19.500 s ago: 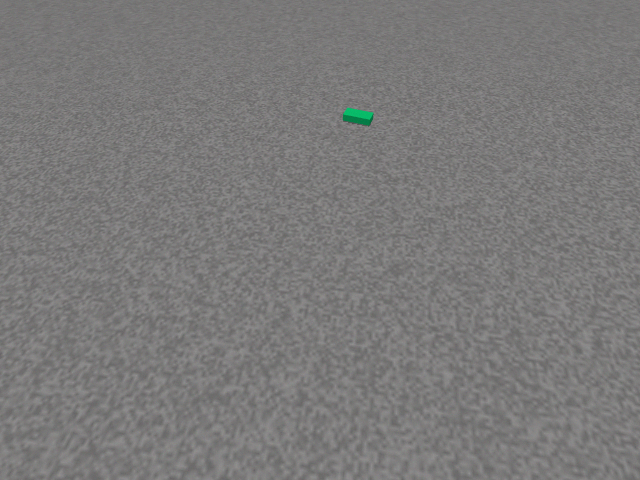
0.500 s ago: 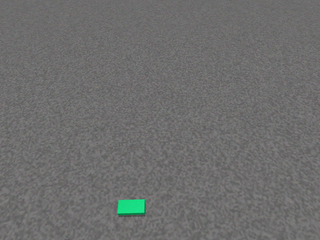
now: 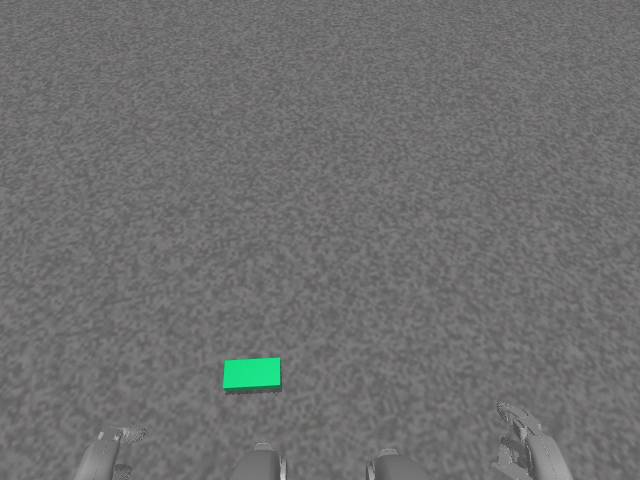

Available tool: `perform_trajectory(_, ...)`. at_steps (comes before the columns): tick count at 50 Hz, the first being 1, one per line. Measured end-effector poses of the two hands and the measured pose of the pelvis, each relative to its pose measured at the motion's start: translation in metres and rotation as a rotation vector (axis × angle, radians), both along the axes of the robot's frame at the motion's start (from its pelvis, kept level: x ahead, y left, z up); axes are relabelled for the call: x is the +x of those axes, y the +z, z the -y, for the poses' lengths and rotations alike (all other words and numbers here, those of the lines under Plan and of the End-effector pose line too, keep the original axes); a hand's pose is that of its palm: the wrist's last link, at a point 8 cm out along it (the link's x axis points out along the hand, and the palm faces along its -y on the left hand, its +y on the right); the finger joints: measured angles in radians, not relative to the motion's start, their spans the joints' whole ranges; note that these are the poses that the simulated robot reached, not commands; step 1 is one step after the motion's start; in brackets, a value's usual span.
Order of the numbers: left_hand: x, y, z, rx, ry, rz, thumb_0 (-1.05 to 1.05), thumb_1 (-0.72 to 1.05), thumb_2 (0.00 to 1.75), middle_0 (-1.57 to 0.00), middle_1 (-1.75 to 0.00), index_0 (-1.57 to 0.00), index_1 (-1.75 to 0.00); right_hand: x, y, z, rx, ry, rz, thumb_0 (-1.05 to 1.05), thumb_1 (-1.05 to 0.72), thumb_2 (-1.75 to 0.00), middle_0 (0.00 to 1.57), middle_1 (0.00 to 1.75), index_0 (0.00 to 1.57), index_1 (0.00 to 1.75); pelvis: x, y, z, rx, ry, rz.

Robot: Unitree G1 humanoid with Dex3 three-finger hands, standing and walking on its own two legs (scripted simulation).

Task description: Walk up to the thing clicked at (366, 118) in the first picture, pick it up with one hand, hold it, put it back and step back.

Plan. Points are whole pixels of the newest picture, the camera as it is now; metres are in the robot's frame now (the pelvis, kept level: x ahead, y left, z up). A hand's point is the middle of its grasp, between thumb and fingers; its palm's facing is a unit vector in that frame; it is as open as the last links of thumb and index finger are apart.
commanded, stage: rise first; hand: left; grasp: from above
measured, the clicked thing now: (253, 374) +0.42 +0.19 -0.69
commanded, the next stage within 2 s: none
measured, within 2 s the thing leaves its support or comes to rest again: neither
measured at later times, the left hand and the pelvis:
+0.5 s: hand out of the picture +0.13 +0.26 -0.23, palm faces -0.32 -0.76 -0.57, open 14.3 cm; pelvis -0.02 +0.00 -0.09, yaw +0 degrees
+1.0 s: hand (204, 412) +0.27 +0.25 -0.43, palm faces -0.47 -0.26 -0.84, open 14.1 cm; pelvis -0.09 -0.01 -0.28, yaw -3 degrees
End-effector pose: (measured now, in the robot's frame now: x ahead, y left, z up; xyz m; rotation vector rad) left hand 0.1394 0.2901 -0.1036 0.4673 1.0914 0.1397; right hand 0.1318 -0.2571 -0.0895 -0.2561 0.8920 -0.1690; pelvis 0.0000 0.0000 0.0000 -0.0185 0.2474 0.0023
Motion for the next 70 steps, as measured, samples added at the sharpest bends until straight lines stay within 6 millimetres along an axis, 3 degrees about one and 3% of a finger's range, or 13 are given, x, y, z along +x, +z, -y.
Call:
perform_trajectory(10,-0.003,-0.023,0.002,0.050,-0.076,-0.002,0.00,-0.51,0.98,-0.07,-1.05,-0.07,-1.05,0.034,-0.018,-0.011,-0.003,0.055,0.089,0.01,-0.90,-0.90,0.20,0.30,0.20,0.30,0.001,-0.031,-0.003,-0.015,0.003,-0.077)
perform_trajectory(20,-0.008,-0.047,0.003,0.101,-0.144,0.001,0.00,-0.54,0.97,-0.08,-1.05,-0.08,-1.04,0.044,-0.050,-0.023,0.026,0.096,0.126,0.01,-0.91,-0.90,0.20,0.30,0.20,0.30,-0.008,-0.063,-0.003,-0.026,0.008,-0.139)
perform_trajectory(25,0.001,-0.080,-0.001,0.163,-0.242,-0.002,0.00,-0.55,0.97,-0.08,-1.04,-0.08,-1.04,0.042,-0.078,-0.020,0.020,0.124,0.130,0.01,-0.92,-0.90,0.21,0.30,0.20,0.30,-0.018,-0.089,-0.002,-0.024,0.008,-0.191)
perform_trajectory(30,0.028,-0.124,0.000,0.248,-0.385,0.047,-0.01,-0.55,0.98,-0.08,-1.03,-0.08,-1.03,0.035,-0.123,-0.009,0.000,0.134,0.110,0.01,-0.91,-0.90,0.21,0.30,0.20,0.30,-0.031,-0.130,0.000,-0.021,0.001,-0.254)
perform_trajectory(38,0.085,-0.190,0.014,0.403,-0.584,0.161,-0.01,-0.55,1.01,-0.09,-1.02,-0.08,-1.03,0.002,-0.212,0.010,-0.010,0.098,-0.001,0.01,-0.90,-0.90,0.20,0.30,0.20,0.30,-0.054,-0.198,0.004,-0.017,-0.018,-0.324)
perform_trajectory(43,0.113,-0.225,0.022,0.482,-0.672,0.188,0.00,-0.54,1.02,-0.09,-1.01,-0.08,-1.02,-0.037,-0.263,0.016,0.002,0.075,-0.114,0.01,-0.89,-0.89,0.20,0.30,0.20,0.30,-0.070,-0.234,0.007,-0.016,-0.029,-0.342)
perform_trajectory(48,0.135,-0.255,0.027,0.532,-0.756,0.206,0.00,-0.52,1.03,-0.09,-1.00,-0.08,-1.02,-0.081,-0.301,0.019,0.010,0.037,-0.225,0.01,-0.88,-0.89,0.20,0.30,0.20,0.30,-0.082,-0.266,0.008,-0.019,-0.038,-0.342)
perform_trajectory(54,0.153,-0.286,0.034,0.576,-0.862,0.225,0.00,-0.53,1.04,-0.08,-1.01,-0.07,-1.02,-0.129,-0.328,0.021,0.002,-0.018,-0.339,0.01,-0.87,-0.89,0.20,0.30,0.20,0.30,-0.090,-0.294,0.006,-0.028,-0.047,-0.337)
perform_trajectory(59,0.166,-0.307,0.039,0.607,-0.931,0.252,0.00,-0.54,1.05,-0.07,-1.01,-0.06,-1.02,-0.154,-0.340,0.022,-0.018,-0.045,-0.404,0.01,-0.88,-0.89,0.20,0.30,0.20,0.30,-0.092,-0.312,0.004,-0.039,-0.053,-0.335)
perform_trajectory(70,0.193,-0.337,0.043,0.676,-1.012,0.279,0.00,-0.56,1.06,-0.07,-0.98,-0.06,-0.99,-0.166,-0.360,0.019,-0.040,-0.042,-0.444,0.01,-0.89,-0.89,0.20,0.30,0.20,0.30,-0.092,-0.340,0.000,-0.053,-0.062,-0.332)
